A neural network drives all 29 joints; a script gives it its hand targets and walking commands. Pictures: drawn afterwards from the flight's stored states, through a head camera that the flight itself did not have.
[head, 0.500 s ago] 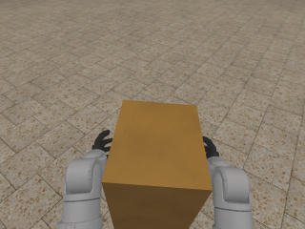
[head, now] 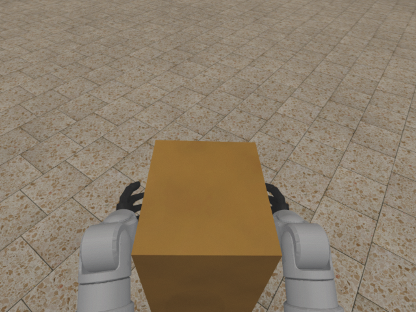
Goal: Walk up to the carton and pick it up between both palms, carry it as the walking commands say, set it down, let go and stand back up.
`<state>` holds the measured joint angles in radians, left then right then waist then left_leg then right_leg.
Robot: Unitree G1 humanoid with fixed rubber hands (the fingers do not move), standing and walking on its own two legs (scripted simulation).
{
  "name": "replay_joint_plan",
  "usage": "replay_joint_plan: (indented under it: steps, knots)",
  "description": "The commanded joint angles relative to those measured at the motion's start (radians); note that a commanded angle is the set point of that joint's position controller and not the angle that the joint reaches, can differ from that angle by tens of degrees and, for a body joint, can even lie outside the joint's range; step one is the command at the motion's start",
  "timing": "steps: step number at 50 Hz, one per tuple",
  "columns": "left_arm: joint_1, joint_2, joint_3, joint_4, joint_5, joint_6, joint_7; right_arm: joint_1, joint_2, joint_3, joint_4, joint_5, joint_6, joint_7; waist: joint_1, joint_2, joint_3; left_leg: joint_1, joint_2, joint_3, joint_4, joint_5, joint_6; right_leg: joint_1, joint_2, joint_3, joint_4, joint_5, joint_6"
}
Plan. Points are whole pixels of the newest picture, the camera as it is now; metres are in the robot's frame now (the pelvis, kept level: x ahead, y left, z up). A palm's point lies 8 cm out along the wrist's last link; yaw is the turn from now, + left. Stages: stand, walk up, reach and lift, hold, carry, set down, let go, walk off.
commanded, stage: carry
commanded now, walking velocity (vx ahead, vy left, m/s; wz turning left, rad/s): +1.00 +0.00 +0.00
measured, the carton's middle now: (203, 237) +0.27 +0.01 +0.02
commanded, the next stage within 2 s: none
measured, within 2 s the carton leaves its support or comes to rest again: neither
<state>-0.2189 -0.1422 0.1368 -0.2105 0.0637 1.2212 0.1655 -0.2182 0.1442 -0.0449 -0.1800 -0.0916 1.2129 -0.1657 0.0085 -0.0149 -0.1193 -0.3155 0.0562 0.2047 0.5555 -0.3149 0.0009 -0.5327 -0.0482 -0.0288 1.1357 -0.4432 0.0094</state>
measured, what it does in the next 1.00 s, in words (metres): walks ahead: right foot, then left foot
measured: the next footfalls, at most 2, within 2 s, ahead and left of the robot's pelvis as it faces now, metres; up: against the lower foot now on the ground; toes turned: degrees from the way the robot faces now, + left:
right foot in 0.12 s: +0.25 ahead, -0.13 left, +0.00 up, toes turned -6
left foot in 0.46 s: +0.52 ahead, +0.11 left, +0.00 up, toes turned +12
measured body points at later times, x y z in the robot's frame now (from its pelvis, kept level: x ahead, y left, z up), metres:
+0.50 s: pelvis +0.39 -0.02 -0.01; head +0.39 -0.02 +0.44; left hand +0.67 +0.15 +0.07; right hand +0.70 -0.13 +0.07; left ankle +0.49 +0.10 -0.73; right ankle +0.22 -0.12 -0.71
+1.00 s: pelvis +0.68 -0.04 +0.00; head +0.73 -0.02 +0.45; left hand +0.98 +0.11 +0.07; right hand +0.98 -0.17 +0.08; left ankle +0.65 +0.04 -0.73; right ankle +0.60 -0.11 -0.73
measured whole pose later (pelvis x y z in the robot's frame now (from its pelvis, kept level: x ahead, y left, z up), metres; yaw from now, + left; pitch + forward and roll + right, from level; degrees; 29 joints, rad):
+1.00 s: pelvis +0.68 -0.04 +0.00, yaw +4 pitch +5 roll +1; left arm -0.26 -0.15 0.09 -0.36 0.09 1.20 0.15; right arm -0.24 0.15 -0.09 -0.36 -0.03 1.19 -0.19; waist -0.04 -0.07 0.03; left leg -0.31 -0.01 0.17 0.52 -0.29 0.03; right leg -0.22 -0.04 -0.18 0.57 -0.39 -0.04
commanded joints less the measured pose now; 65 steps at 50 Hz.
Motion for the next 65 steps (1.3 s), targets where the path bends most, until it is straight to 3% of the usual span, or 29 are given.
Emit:
replay_joint_plan:
  steps: [1, 4, 5, 6, 7, 8, 11, 18, 21, 22, 23, 24, 25, 26, 29, 32, 34, 37, 41, 47, 48, 50, 52, 55, 57, 59, 60, 63, 65]
  knots:
    - [-0.635, -1.019, -0.75, -0.183, -0.458, -0.037, -0.292, -0.658, 1.009, 0.649, -0.282, 0.42, -0.057, 0.249, -0.033, 0.176, -0.257, 0.343, 0.287, -0.272, -0.283, 0.19, 0.105, -0.023, -0.035, -0.064, -0.531, 0.119, 0.005]
    - [-0.617, -1.03, -0.751, -0.192, -0.432, -0.045, -0.274, -0.641, 1.0, 0.664, -0.299, 0.436, -0.044, 0.261, -0.015, 0.159, -0.326, 0.11, 0.167, -0.066, -0.09, 0.306, 0.029, 0.468, 0.063, -0.216, -0.631, 0.369, -0.004]
    - [-0.554, -1.008, -0.726, -0.166, -0.401, -0.045, -0.268, -0.645, 0.98, 0.674, -0.306, 0.439, -0.032, 0.263, 0.019, 0.002, -0.413, -0.048, 0.098, -0.012, 0.148, 0.363, 0.005, 0.743, 0.04, -0.161, -0.639, 0.324, -0.026]
    - [-0.562, -1.007, -0.722, -0.166, -0.378, -0.042, -0.26, -0.688, 0.968, 0.673, -0.308, 0.453, -0.018, 0.272, 0.053, -0.129, -0.464, -0.262, 0.039, -0.004, 0.403, 0.302, -0.014, 0.942, -0.112, 0.086, -0.703, 0.142, -0.09]
    - [-0.513, -0.99, -0.686, -0.114, -0.335, -0.035, -0.259, -0.674, 0.958, 0.692, -0.295, 0.46, -0.005, 0.286, 0.035, -0.315, -0.423, -0.484, -0.06, -0.057, 0.658, -0.134, -0.051, 0.997, -0.363, 0.569, -0.85, 0.135, -0.207]
    - [-0.482, -1.008, -0.67, -0.084, -0.302, -0.037, -0.246, -0.68, 0.952, 0.707, -0.275, 0.48, 0.007, 0.305, 0.023, -0.2, -0.388, -0.496, -0.004, -0.17, 0.757, -0.173, -0.021, 0.904, -0.421, 0.65, -0.851, 0.244, -0.276]
    - [-0.567, -1.067, -0.711, -0.169, -0.329, -0.041, -0.236, -0.692, 0.992, 0.675, -0.245, 0.481, -0.001, 0.318, 0.024, -0.019, -0.389, -0.591, 0.077, -0.222, 0.723, -0.097, -0.021, 0.925, -0.361, 0.431, -0.809, 0.281, -0.253]
    - [-0.606, -1.063, -0.741, -0.177, -0.413, -0.041, -0.26, -0.668, 1.008, 0.651, -0.26, 0.446, -0.022, 0.291, 0.014, -0.138, -0.213, -0.274, 0.012, -0.081, 0.052, 0.054, -0.024, 0.617, -0.252, 0.073, -0.845, 0.499, -0.15]
    - [-0.555, -1.009, -0.725, -0.194, -0.416, -0.037, -0.271, -0.576, 0.992, 0.644, -0.253, 0.409, -0.027, 0.265, -0.017, -0.131, -0.284, 0.114, -0.111, 0.081, -0.146, 0.269, 0.007, 0.517, -0.131, -0.173, -0.569, 1.038, -0.058]
    - [-0.57, -0.988, -0.735, -0.183, -0.411, -0.026, -0.277, -0.548, 0.99, 0.63, -0.225, 0.395, -0.028, 0.259, -0.051, -0.081, -0.375, 0.385, -0.072, 0.012, -0.084, 0.279, 0.054, 0.347, -0.104, -0.196, -0.384, 1.03, -0.018]
    - [-0.577, -0.97, -0.732, -0.189, -0.409, -0.017, -0.282, -0.511, 0.973, 0.617, -0.203, 0.383, -0.026, 0.257, -0.079, 0.074, -0.444, 0.637, 0.105, -0.209, -0.082, 0.34, 0.133, 0.098, -0.054, -0.203, -0.155, 0.814, 0.018]
    - [-0.607, -0.961, -0.751, -0.198, -0.428, -0.005, -0.29, -0.537, 0.953, 0.608, -0.193, 0.376, -0.023, 0.251, -0.065, 0.304, -0.48, 0.799, 0.353, -0.607, -0.15, 0.714, 0.242, -0.125, 0.082, -0.173, 0.115, 0.269, 0.052]
    - [-0.632, -0.986, -0.751, -0.182, -0.444, 0.001, -0.298, -0.531, 0.967, 0.584, -0.144, 0.353, -0.018, 0.245, -0.059, 0.289, -0.488, 0.88, 0.367, -0.637, -0.075, 1.016, 0.305, -0.228, 0.093, -0.061, 0.171, -0.113, 0.027]
    - [-0.627, -1.008, -0.772, -0.196, -0.459, 0.002, -0.305, -0.474, 0.981, 0.572, -0.133, 0.346, -0.027, 0.241, -0.066, 0.261, -0.461, 0.892, 0.383, -0.596, -0.034, 1.16, 0.313, -0.335, 0.07, -0.014, 0.181, -0.16, 0.027]
    - [-0.629, -1.027, -0.776, -0.228, -0.481, -0.029, -0.31, -0.517, 1.046, 0.594, -0.189, 0.368, -0.06, 0.24, -0.052, 0.112, -0.41, 0.713, 0.341, -0.391, -0.082, 1.023, 0.186, -0.259, -0.03, 0.027, -0.195, -0.136, 0.028]
    - [-0.602, -1.015, -0.757, -0.256, -0.464, -0.057, -0.296, -0.595, 1.031, 0.634, -0.31, 0.397, -0.083, 0.236, -0.026, 0.236, -0.396, 0.451, 0.253, -0.183, -0.081, 0.807, 0.075, 0.109, 0.022, -0.07, -0.712, 0.212, 0.032]
    - [-0.575, -1.024, -0.752, -0.26, -0.435, -0.07, -0.281, -0.618, 1.004, 0.659, -0.37, 0.409, -0.084, 0.238, -0.014, 0.127, -0.472, 0.275, 0.116, -0.035, 0.04, 0.61, -0.005, 0.468, 0.01, -0.112, -0.833, 0.589, 0.015]
    - [-0.516, -1.003, -0.73, -0.284, -0.389, -0.067, -0.255, -0.652, 0.978, 0.685, -0.421, 0.458, -0.058, 0.251, 0.01, -0.264, -0.57, -0.219, -0.035, -0.09, 0.265, -0.234, -0.055, 0.988, -0.342, 0.24, -0.626, 1.717, -0.175]
    - [-0.417, -0.991, -0.687, -0.25, -0.317, -0.074, -0.243, -0.623, 0.989, 0.749, -0.401, 0.477, -0.041, 0.272, 0.019, -0.211, -0.487, -0.351, -0.044, -0.095, 0.209, -0.172, -0.04, 1.054, -0.277, 0.122, -0.592, 1.659, -0.127]
    - [-0.471, -0.976, -0.724, -0.278, -0.328, -0.052, -0.233, -0.581, 0.999, 0.714, -0.339, 0.465, -0.025, 0.285, 0.0, -0.127, -0.442, -0.04, -0.059, -0.024, -0.204, 0.251, -0.024, 0.861, -0.177, -0.039, -0.527, 1.446, -0.06]
    - [-0.5, -0.967, -0.742, -0.3, -0.343, -0.052, -0.232, -0.545, 1.003, 0.701, -0.315, 0.456, -0.024, 0.29, -0.026, -0.018, -0.48, 0.249, 0.008, -0.074, -0.223, 0.624, 0.014, 0.617, -0.148, -0.076, -0.463, 1.251, -0.013]
    - [-0.507, -0.964, -0.75, -0.274, -0.354, -0.03, -0.242, -0.504, 0.971, 0.66, -0.259, 0.43, -0.026, 0.282, -0.04, 0.377, -0.494, 0.846, 0.302, -0.383, 0.049, 1.842, 0.187, -0.043, 0.024, -0.109, -0.288, 0.091, 0.051]
    - [-0.574, -0.976, -0.787, -0.287, -0.404, -0.025, -0.257, -0.471, 0.975, 0.622, -0.226, 0.406, -0.027, 0.274, -0.054, 0.342, -0.399, 0.954, 0.305, -0.363, 0.038, 1.775, 0.171, -0.267, 0.058, -0.113, -0.375, -0.221, 0.041]
    - [-0.598, -0.994, -0.758, -0.258, -0.449, -0.035, -0.277, -0.532, 0.984, 0.583, -0.253, 0.367, -0.037, 0.254, -0.058, 0.222, -0.326, 0.832, 0.217, -0.232, 0.039, 1.522, 0.074, -0.154, 0.079, -0.19, -0.641, 0.049, 0.031]
    - [-0.593, -1.003, -0.759, -0.236, -0.45, -0.037, -0.286, -0.551, 0.975, 0.587, -0.267, 0.357, -0.045, 0.248, -0.026, 0.154, -0.402, 0.473, 0.163, -0.082, 0.138, 1.208, 0.005, 0.355, 0.049, -0.209, -0.817, 0.497, 0.027]
    - [-0.53, -1.013, -0.735, -0.168, -0.434, -0.037, -0.29, -0.596, 0.959, 0.613, -0.292, 0.378, -0.038, 0.253, 0.014, -0.231, -0.476, -0.127, 0.018, -0.003, 0.391, 0.284, -0.054, 0.904, -0.245, 0.118, -0.579, 1.756, -0.149]
    - [-0.49, -0.993, -0.725, -0.129, -0.402, -0.044, -0.277, -0.61, 0.951, 0.638, -0.295, 0.414, -0.036, 0.261, 0.018, -0.357, -0.398, -0.298, -0.052, -0.046, 0.312, -0.275, -0.052, 0.985, -0.298, 0.198, -0.546, 1.966, -0.233]
    - [-0.532, -0.994, -0.704, -0.15, -0.38, -0.053, -0.27, -0.667, 0.972, 0.673, -0.263, 0.451, -0.038, 0.276, 0.02, -0.153, -0.236, -0.385, -0.055, -0.035, 0.187, -0.263, -0.021, 0.939, -0.251, 0.098, -0.594, 1.685, -0.15]
    - [-0.549, -0.983, -0.703, -0.158, -0.377, -0.053, -0.259, -0.642, 0.967, 0.661, -0.233, 0.448, -0.033, 0.285, 0.009, -0.157, -0.218, -0.195, -0.087, 0.004, 0.01, -0.081, -0.01, 0.76, -0.199, -0.004, -0.549, 1.62, -0.103]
